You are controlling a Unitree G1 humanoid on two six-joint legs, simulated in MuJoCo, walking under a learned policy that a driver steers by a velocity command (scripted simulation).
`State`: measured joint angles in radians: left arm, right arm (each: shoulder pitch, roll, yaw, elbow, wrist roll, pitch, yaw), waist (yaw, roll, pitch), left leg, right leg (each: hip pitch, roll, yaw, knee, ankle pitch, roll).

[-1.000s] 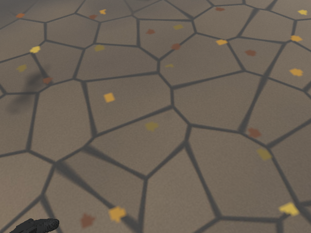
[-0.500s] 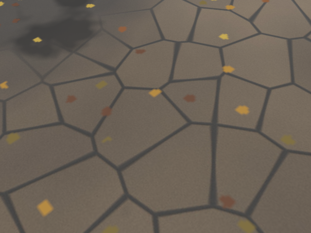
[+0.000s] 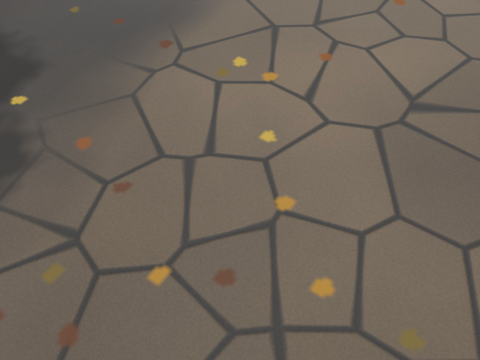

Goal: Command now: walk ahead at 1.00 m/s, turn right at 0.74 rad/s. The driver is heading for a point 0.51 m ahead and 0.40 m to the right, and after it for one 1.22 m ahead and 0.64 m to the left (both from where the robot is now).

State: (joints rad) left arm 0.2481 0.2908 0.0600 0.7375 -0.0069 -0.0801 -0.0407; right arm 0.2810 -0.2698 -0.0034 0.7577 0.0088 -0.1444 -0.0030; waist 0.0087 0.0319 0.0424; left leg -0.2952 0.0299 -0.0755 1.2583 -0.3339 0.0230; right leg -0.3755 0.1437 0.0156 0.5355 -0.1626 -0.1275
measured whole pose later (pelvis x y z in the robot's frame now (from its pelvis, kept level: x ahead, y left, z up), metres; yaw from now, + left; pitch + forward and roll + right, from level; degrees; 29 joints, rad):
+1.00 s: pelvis +0.98 +0.04 +0.01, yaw +33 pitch +0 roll -4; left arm 0.40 0.33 0.08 0.82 0.00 -0.09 0.00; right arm 0.17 -0.36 -0.08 0.59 0.04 -0.01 0.02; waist 0.08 0.06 0.02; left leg -0.75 0.10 0.00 1.26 -0.25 0.05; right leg -0.04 0.02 -0.11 0.38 -0.33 0.02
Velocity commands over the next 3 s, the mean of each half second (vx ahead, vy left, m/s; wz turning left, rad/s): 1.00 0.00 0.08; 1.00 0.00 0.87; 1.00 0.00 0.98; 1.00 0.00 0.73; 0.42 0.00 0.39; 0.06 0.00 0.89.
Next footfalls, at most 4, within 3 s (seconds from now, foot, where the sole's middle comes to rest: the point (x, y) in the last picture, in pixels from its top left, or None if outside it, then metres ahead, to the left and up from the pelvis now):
0.34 left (229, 318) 0.59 0.09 -0.76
0.76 right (285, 195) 1.02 -0.09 -0.76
1.22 left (170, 146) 1.26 0.33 -0.76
1.62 right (133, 78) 1.66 0.53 -0.76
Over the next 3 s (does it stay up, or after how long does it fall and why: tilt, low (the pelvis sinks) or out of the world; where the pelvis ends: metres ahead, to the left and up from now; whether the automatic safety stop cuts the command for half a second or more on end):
stays up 1.53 1.04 0.00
